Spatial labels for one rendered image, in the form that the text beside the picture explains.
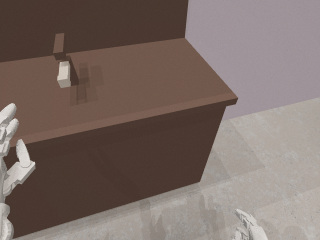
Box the robot left forearm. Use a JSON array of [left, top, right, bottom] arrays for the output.
[[0, 203, 14, 240]]

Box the left robot hand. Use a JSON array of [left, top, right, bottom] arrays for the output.
[[0, 103, 36, 203]]

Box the tap lever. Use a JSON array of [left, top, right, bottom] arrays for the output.
[[57, 61, 71, 88]]

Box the counter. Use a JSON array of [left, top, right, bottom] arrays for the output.
[[0, 0, 238, 239]]

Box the right robot hand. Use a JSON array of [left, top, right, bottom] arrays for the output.
[[232, 209, 268, 240]]

